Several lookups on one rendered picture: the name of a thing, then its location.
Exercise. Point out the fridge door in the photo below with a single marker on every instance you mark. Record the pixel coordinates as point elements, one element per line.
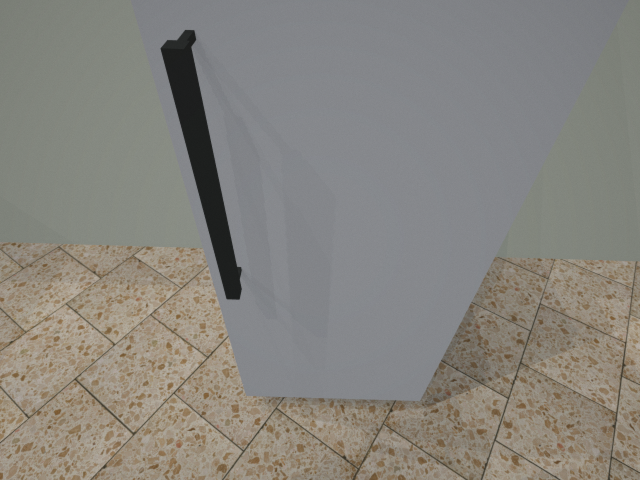
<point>372,156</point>

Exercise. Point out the handle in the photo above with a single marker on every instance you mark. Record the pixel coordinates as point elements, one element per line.
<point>182,75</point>

